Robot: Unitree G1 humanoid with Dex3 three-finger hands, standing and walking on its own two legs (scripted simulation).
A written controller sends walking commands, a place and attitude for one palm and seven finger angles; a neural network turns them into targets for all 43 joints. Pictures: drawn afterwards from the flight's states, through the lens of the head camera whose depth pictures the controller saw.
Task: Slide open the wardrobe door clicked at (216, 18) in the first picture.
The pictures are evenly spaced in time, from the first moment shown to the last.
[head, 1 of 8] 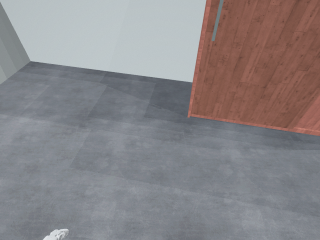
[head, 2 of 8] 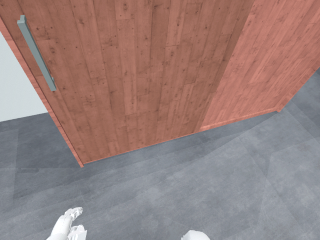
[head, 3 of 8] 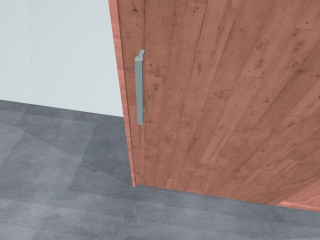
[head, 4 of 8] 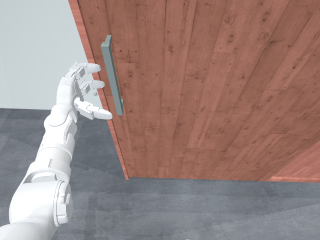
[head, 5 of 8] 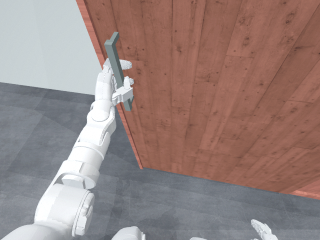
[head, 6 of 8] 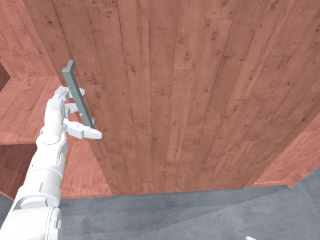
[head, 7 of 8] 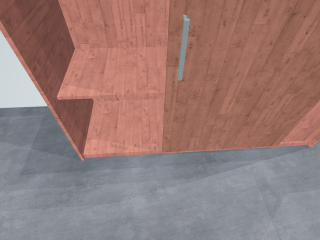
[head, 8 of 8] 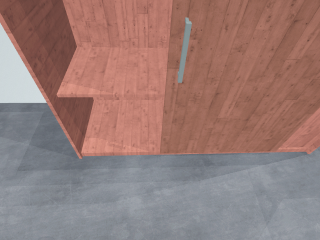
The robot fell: no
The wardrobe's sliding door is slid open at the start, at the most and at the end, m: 0.00 0.55 0.55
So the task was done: yes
